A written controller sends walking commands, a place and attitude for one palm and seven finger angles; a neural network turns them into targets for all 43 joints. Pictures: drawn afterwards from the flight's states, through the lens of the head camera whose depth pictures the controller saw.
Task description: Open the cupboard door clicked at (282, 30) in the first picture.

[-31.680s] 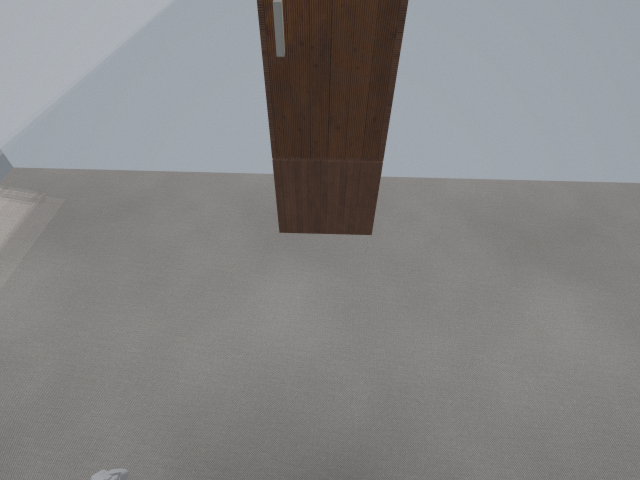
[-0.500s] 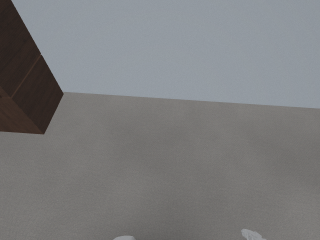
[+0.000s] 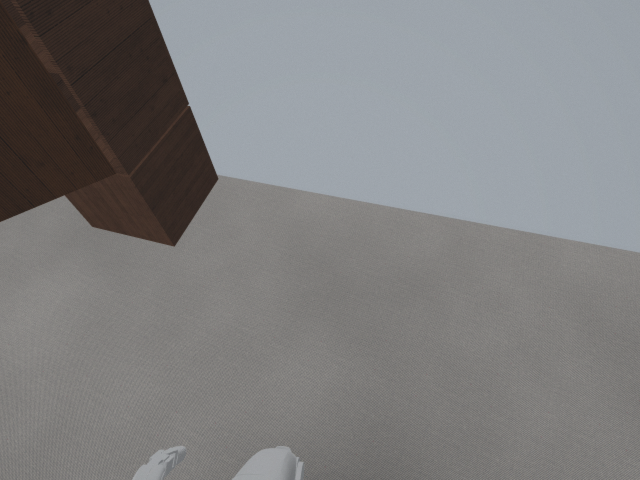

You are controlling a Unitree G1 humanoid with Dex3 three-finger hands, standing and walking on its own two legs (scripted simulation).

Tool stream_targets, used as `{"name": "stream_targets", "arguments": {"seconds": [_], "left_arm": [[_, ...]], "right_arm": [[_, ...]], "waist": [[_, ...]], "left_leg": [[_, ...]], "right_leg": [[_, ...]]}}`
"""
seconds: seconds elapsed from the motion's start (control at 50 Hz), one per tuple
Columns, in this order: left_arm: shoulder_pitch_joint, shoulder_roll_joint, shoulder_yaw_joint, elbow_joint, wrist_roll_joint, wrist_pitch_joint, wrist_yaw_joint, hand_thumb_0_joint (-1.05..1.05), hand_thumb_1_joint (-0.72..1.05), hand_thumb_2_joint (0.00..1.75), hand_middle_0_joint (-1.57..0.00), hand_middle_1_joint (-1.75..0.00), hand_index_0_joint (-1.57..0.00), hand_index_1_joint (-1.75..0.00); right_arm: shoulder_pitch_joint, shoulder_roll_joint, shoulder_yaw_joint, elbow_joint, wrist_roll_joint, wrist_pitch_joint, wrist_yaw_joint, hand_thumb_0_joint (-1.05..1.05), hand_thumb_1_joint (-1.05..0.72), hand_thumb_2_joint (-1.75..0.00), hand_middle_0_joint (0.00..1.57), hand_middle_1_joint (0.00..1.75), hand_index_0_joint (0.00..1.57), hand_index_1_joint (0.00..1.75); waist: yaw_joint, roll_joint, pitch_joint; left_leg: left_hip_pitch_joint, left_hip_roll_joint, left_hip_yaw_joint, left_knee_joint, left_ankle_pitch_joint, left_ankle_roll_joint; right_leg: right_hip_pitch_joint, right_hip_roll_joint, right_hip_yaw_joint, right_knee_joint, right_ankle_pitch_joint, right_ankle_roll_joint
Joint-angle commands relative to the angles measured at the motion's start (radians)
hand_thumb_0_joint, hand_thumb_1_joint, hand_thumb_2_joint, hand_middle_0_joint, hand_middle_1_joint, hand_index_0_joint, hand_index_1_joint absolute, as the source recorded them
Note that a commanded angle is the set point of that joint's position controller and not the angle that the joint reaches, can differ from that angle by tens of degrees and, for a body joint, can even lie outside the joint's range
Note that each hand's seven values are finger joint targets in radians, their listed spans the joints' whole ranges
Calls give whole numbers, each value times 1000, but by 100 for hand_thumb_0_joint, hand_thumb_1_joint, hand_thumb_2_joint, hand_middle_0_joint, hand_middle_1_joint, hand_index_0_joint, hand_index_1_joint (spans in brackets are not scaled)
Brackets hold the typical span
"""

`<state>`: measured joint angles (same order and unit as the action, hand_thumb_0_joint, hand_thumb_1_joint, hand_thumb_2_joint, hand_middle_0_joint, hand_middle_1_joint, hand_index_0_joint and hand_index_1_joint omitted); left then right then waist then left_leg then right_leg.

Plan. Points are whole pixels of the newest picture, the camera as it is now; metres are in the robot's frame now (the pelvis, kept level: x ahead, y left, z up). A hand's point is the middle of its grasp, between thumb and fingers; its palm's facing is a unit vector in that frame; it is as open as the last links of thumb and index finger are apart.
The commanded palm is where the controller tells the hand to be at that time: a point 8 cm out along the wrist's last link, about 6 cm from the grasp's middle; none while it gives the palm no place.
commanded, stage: turn to face it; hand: left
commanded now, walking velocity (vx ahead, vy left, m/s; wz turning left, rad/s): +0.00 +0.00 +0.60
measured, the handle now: out of the picture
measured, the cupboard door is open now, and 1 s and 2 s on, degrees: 49 49 49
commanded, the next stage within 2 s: take the last steps up to it in 0.80 s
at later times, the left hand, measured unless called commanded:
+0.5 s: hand out of the picture -0.02 +0.24 -0.17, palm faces +0.36 -0.89 -0.28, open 7.4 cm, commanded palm none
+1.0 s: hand out of the picture -0.04 +0.16 -0.16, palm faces +0.54 -0.81 -0.23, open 7.3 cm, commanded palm none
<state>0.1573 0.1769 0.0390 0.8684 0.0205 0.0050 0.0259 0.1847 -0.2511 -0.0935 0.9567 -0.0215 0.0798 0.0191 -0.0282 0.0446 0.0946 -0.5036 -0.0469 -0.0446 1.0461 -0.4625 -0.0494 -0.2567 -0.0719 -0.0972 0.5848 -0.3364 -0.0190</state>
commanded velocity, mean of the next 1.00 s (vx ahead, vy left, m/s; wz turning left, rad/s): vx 0.04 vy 0.02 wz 0.41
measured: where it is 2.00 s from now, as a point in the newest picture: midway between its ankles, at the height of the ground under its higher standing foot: (261, 470)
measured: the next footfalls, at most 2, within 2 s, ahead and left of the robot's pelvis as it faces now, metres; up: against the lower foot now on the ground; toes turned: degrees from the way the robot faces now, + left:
left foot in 0.32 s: +0.03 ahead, +0.14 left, +0.00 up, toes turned +19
right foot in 0.68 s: +0.09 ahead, -0.11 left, +0.00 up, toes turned +19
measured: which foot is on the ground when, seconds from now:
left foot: up 0.00-0.30, down 0.32-0.68, up 0.70-1.00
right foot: down 0.00-0.32, up 0.34-0.66, down 0.68-1.00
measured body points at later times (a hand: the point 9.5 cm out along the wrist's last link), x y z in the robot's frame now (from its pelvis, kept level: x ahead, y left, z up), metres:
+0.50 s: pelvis +0.00 +0.01 +0.00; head +0.04 +0.04 +0.45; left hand -0.04 +0.29 -0.15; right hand +0.20 -0.19 -0.13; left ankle -0.01 +0.12 -0.73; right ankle +0.03 -0.13 -0.67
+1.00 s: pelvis +0.03 -0.02 +0.01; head +0.07 +0.00 +0.45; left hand -0.07 +0.20 -0.14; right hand +0.21 -0.19 -0.15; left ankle -0.05 +0.09 -0.69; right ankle +0.05 -0.12 -0.73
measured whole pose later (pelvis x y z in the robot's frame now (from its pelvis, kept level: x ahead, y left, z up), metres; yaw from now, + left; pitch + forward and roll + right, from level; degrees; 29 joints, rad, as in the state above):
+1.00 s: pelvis +0.03 -0.02 +0.01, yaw +31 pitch +0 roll +2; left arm 0.27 0.16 0.04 0.98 0.03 -0.01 0.02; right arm 0.14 -0.21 -0.06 1.01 -0.01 0.07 0.02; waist 0.02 -0.01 0.09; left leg -0.37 0.00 0.03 0.83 -0.46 -0.05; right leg -0.19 -0.11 -0.19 0.50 -0.31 -0.01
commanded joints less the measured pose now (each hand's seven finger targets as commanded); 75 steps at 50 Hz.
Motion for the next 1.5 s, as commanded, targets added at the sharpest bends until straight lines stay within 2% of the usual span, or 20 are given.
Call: {"name": "stream_targets", "arguments": {"seconds": [0.0, 0.18, 0.26, 0.3, 0.32, 0.4, 0.56, 0.62, 0.64, 0.66, 0.68, 0.74, 0.8, 0.88, 1.0, 1.06, 1.1, 1.12, 1.22, 1.48], "left_arm": [[24, 168, 42, -58, 0, -23, 12, 0, 90, 90, -20, -30, -20, -30], [146, 227, 69, -7, 10, -20, 7, 0, 90, 90, -20, -30, -20, -30], [107, 241, 78, -7, -4, -16, -5, 0, 90, 90, -20, -30, -20, -30], [21, 139, 41, -85, -10, -7, -14, 0, 90, 90, -20, -30, -20, -30], [-21, 162, 45, -93, 1, 12, -3, 0, 90, 90, -20, -30, -20, -30], [36, 151, 54, -21, 2, 28, -19, 0, 90, 90, -20, -30, -20, -30], [58, 112, 41, -22, -2, 20, -18, 0, 90, 90, -20, -30, -20, -30], [151, 120, 47, -1, -5, 0, -14, 0, 90, 90, -20, -30, -20, -30], [176, 165, 55, 6, 1, -13, -8, 0, 90, 90, -20, -30, -20, -30], [192, 252, 73, 8, 14, -23, 0, 0, 90, 90, -20, -30, -20, -30], [182, 257, 63, 2, 7, -25, 2, 0, 90, 90, -20, -30, -20, -30], [84, 172, 42, -6, 0, -25, 7, 0, 90, 90, -20, -30, -20, -30], [103, 153, 38, 7, 3, -32, 10, 0, 90, 90, -20, -30, -20, -30], [171, 167, 44, 51, 6, -31, 11, 0, 90, 90, -20, -30, -20, -30], [209, 205, 65, 104, 13, -38, -5, 0, 90, 90, -20, -30, -20, -30], [138, 205, 70, 102, 0, -34, -16, 0, 90, 90, -20, -30, -20, -30], [63, 103, 47, 36, -6, -27, -36, 0, 90, 90, -20, -30, -20, -30], [-43, 109, 39, 12, 8, -20, -29, 0, 90, 90, -20, -30, -20, -30], [34, 91, 38, 97, 8, -21, -45, 0, 90, 90, -20, -30, -20, -30], [-163, 46, 11, 32, 0, -25, -43, 0, 90, 90, -20, -30, -20, -30]], "right_arm": [[-44, -46, -8, -88, 7, -16, 10, 0, -90, -90, 20, 30, 20, 30], [-152, -18, 16, -115, 12, -31, 15, 0, -90, -90, 20, 30, 20, 30], [-21, -78, 0, -95, 3, -48, 9, 0, -90, -90, 20, 30, 20, 30], [120, -266, -45, -71, -2, -53, -3, 0, -90, -90, 20, 30, 20, 30], [139, -253, -38, -58, 2, -51, -12, 0, -90, -90, 20, 30, 20, 30], [-61, -174, -9, -112, -4, -59, -30, 0, -90, -90, 20, 30, 20, 30], [-52, -164, -12, -104, -9, -51, -24, 0, -90, -90, 20, 30, 20, 30], [-73, -140, -13, -108, -1, -48, -23, 0, -90, -90, 20, 30, 20, 30], [-61, -101, -8, -110, 8, -50, -20, 0, -90, -90, 20, 30, 20, 30], [-45, -34, 4, -125, 14, -54, -15, 0, -90, -90, 20, 30, 20, 30], [-70, -66, -1, -126, 7, -46, -16, 0, -90, -90, 20, 30, 20, 30], [-69, -49, 0, -74, 6, -28, -11, 0, -90, -90, 20, 30, 20, 30], [-55, -16, 12, -46, 10, -26, -6, 0, -90, -90, 20, 30, 20, 30], [-91, 12, 28, -32, 12, -31, -9, 0, -90, -90, 20, 30, 20, 30], [-109, 2, 33, -38, 9, -54, 2, 0, -90, -90, 20, 30, 20, 30], [11, -21, 33, -6, 4, -78, -2, 0, -90, -90, 20, 30, 20, 30], [188, -185, -9, 26, -14, -80, -17, 0, -90, -90, 20, 30, 20, 30], [240, -178, -3, 47, -11, -78, -29, 0, -90, -90, 20, 30, 20, 30], [140, -62, 37, 21, 0, -124, -43, 0, -90, -90, 20, 30, 20, 30], [334, -24, 54, 142, -6, -137, -50, 0, -90, -90, 20, 30, 20, 30]], "waist": [[11, -238, -97], [80, -245, -115], [-9, -176, -176], [-87, 263, -229], [-87, 120, -226], [17, 118, -108], [18, 112, -112], [63, 82, -149], [74, -35, -158], [76, -320, -159], [87, -315, -155], [34, -212, -71], [35, -221, -101], [68, -207, -107], [92, -235, -88], [16, -149, -97], [-70, 301, -111], [-103, 235, -83], [17, 32, -41], [-11, 26, 35]], "left_leg": [[-94, 72, 37, 154, 65, -22], [36, 62, 152, -275, 8, 0], [350, 53, 166, -596, 269, 41], [586, 464, -349, -660, 900, 272], [542, 471, -329, -666, 788, 288], [277, 300, -161, -741, 403, 207], [230, 259, -203, -715, 315, 209], [155, 205, -188, -602, 348, 162], [69, 135, -127, -495, 273, 109], [-79, -10, 25, -272, 22, 34], [-58, 2, -3, -51, -147, 28], [-75, 49, -13, 167, 2, 12], [-41, 55, 30, 70, 45, -3], [29, 50, 81, -147, 6, -2], [86, 57, 125, -348, -6, 21], [373, 37, 158, -638, 157, 49], [640, 383, -325, -785, 147, 222], [562, 417, -370, -830, 133, 280], [480, 280, -140, -845, 446, 237], [529, 266, -63, -826, 687, 247]], "right_leg": [[154, -244, 76, -224, 550, -71], [257, -311, -10, -135, 712, -89], [103, -286, -105, 103, 631, -1], [-331, -74, -70, 516, -331, 100], [-356, -73, 42, 582, -317, 91], [-280, -63, 93, 572, -93, 92], [-113, 22, 37, 209, -97, 83], [99, 42, 24, -78, 77, 74], [206, -51, 119, -213, 109, 51], [280, -298, 388, -288, 229, -46], [170, -409, 430, -299, 335, -134], [111, -269, 237, -244, 496, -117], [169, -230, 109, -221, 612, -88], [217, -248, 89, -199, 687, -108], [220, -323, 152, -250, 317, -120], [35, -261, 50, -136, 148, -49], [-387, -35, -110, 345, -258, 56], [-447, -40, -1, 492, -281, 40], [-409, -66, 62, 583, 10, 40], [-364, -32, 13, 223, 91, 23]]}}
